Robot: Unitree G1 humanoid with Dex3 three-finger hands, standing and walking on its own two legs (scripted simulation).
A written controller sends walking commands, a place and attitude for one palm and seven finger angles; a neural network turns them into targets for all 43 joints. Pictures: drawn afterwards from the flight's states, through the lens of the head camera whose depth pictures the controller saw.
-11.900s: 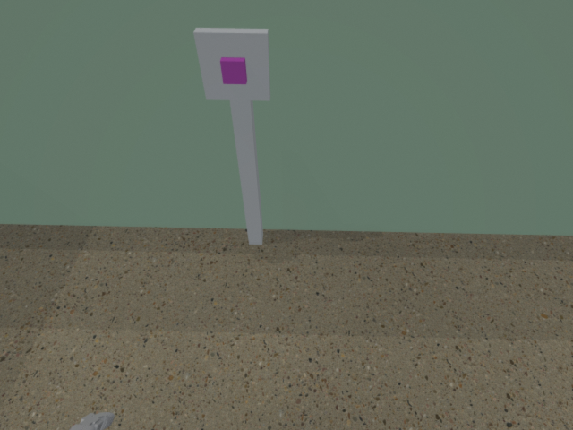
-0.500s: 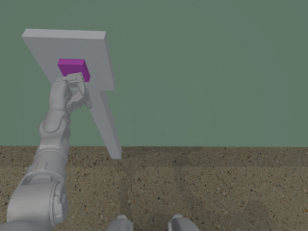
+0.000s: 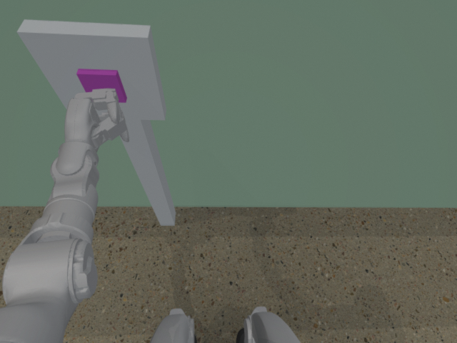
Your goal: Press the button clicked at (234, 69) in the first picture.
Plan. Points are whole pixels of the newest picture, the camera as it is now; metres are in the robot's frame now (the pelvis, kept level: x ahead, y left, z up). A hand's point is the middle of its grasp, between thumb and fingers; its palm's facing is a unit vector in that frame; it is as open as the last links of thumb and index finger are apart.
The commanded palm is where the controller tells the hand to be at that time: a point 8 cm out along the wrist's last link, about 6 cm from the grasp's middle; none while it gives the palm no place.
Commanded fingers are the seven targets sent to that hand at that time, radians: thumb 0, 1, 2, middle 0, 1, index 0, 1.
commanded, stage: press the button with the knuckle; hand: left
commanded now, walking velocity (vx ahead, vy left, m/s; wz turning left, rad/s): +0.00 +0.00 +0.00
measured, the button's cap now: (104, 83) +0.53 +0.19 +0.11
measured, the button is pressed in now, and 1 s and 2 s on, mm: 8 0 0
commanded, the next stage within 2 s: hold the button down briefly in 0.16 s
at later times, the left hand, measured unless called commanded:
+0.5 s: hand (121, 120) +0.49 +0.17 +0.07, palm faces +0.00 -1.00 -0.05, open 3.5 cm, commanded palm +0.50 +0.20 +0.08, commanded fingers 0.00 0.90 0.90 -1.30 -1.50 -1.30 -1.50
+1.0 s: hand (121, 126) +0.47 +0.17 +0.07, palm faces +0.00 -1.00 -0.03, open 3.4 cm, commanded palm +0.44 +0.20 +0.08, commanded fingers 0.00 0.90 0.90 -1.30 -1.50 -1.30 -1.50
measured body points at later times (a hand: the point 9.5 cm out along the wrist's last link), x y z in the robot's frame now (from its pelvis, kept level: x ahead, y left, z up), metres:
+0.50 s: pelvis -0.02 +0.00 -0.01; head +0.10 +0.02 +0.43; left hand +0.48 +0.22 +0.08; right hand +0.00 -0.27 -0.12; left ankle +0.02 +0.10 -0.67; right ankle +0.02 -0.10 -0.67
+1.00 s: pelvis -0.01 +0.00 +0.00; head +0.10 +0.02 +0.44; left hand +0.47 +0.22 +0.07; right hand +0.02 -0.26 -0.12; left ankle +0.02 +0.10 -0.67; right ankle +0.02 -0.10 -0.67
